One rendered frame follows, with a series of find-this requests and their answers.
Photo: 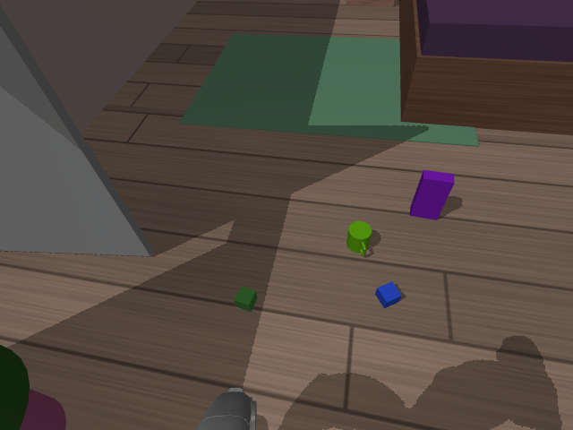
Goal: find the potted plant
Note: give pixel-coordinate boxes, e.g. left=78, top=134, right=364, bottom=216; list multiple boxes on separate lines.
left=0, top=345, right=66, bottom=430

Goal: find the bed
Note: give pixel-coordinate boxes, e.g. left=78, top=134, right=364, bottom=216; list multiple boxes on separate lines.
left=399, top=0, right=573, bottom=135

